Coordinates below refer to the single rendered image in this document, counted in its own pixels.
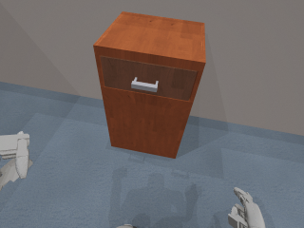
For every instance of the right robot hand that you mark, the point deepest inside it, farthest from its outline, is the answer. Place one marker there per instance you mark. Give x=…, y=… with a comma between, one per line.
x=247, y=217

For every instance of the drawer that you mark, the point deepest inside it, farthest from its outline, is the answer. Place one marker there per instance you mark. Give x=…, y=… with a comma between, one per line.
x=173, y=82

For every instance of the handle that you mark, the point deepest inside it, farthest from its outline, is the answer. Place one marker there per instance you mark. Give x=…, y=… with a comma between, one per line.
x=144, y=86

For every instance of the cabinet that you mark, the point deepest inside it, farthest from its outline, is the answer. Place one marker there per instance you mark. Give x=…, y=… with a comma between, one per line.
x=143, y=122

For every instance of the left robot hand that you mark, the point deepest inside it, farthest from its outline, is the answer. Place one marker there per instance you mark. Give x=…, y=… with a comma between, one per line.
x=14, y=147

